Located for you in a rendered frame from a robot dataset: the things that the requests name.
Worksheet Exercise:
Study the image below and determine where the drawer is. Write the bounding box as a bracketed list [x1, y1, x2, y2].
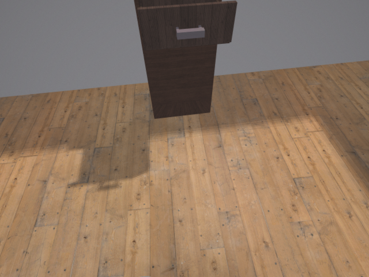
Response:
[138, 0, 237, 51]

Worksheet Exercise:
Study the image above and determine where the handle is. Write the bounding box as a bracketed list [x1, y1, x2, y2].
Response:
[176, 25, 205, 40]

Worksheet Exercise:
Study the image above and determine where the cabinet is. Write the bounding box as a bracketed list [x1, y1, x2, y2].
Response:
[134, 0, 222, 119]

